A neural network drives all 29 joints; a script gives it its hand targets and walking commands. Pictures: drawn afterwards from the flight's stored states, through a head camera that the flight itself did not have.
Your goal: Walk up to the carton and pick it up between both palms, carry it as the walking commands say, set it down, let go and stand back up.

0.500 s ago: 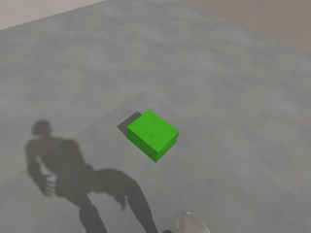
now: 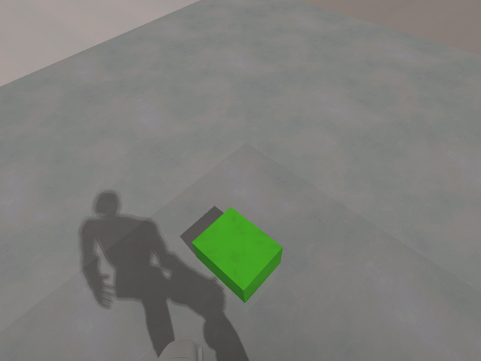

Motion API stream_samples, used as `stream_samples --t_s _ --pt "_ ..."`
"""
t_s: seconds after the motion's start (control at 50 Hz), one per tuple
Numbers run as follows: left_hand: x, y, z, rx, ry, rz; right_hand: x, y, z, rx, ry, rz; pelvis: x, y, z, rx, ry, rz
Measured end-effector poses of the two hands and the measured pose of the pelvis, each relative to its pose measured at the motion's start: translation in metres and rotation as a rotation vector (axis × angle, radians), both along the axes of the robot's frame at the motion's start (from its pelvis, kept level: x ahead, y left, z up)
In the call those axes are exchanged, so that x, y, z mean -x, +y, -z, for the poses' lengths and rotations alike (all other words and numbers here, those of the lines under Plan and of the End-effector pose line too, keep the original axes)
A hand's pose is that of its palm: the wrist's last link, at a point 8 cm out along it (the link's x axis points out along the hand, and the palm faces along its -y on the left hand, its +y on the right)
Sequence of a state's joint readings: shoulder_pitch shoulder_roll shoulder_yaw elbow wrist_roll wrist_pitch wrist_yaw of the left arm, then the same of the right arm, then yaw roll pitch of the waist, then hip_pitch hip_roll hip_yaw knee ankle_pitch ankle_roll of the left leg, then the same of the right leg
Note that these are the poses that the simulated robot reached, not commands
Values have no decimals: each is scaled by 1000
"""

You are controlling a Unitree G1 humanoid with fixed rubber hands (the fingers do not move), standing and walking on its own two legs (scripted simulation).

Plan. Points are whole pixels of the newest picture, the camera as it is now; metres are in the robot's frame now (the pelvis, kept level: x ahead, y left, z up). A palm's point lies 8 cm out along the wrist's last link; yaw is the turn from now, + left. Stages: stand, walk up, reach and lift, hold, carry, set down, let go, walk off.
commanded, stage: walk up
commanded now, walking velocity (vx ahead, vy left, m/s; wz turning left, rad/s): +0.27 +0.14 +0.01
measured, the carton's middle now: (237, 252) +0.61 +0.05 -0.70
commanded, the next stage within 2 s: none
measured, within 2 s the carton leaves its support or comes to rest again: neither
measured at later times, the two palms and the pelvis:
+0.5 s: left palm out of the picture +0.14 +0.27 -0.16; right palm (325, 310) +0.23 -0.16 -0.14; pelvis +0.17 +0.07 -0.01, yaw -2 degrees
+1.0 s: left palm (152, 285) +0.28 +0.20 -0.14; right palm (402, 334) +0.19 -0.30 -0.17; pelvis +0.19 -0.05 -0.02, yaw -2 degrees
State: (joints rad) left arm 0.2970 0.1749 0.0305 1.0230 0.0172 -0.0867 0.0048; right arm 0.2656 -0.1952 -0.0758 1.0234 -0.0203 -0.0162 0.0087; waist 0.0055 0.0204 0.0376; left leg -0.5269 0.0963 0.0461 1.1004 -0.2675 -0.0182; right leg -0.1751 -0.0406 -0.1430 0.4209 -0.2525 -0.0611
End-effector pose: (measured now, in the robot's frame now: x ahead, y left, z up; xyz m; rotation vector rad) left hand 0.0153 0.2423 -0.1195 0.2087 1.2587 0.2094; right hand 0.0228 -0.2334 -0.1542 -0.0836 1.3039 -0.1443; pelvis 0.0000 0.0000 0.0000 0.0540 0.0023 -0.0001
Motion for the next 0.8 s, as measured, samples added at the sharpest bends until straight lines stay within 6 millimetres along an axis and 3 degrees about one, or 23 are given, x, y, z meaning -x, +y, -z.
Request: stream_samples --t_s 0.1,0.2,0.3,0.38,0.46,0.56,0.62,0.72,0.8 --pt "30 1 -6 -9 147 -92 -72 2 -1 -2 -39 -47 -37 3 -2 1 6 -4" --pt "39 -4 -2 25 252 -156 -130 20 -1 -10 -51 -103 -73 14 2 15 16 -9" --pt "23 -10 14 102 334 -186 -189 49 0 1 -83 -141 -113 34 11 39 33 -5" --pt "-13 -1 34 156 363 -168 -223 70 4 34 -139 -119 -145 56 23 31 23 16" --pt "-84 21 39 159 282 -64 -213 83 -7 36 -113 -62 -164 66 13 55 11 31" --pt "-180 46 40 124 138 21 -185 69 -23 121 -22 4 -178 67 4 91 -3 14" --pt "-224 54 39 100 57 50 -160 55 -34 160 45 39 -180 58 0 117 -11 1" --pt "-264 49 31 91 -15 78 -132 32 -41 186 126 75 -185 41 -2 126 -8 0" --pt "-273 30 26 80 -3 101 -135 10 -34 177 110 102 -191 24 1 108 10 20"
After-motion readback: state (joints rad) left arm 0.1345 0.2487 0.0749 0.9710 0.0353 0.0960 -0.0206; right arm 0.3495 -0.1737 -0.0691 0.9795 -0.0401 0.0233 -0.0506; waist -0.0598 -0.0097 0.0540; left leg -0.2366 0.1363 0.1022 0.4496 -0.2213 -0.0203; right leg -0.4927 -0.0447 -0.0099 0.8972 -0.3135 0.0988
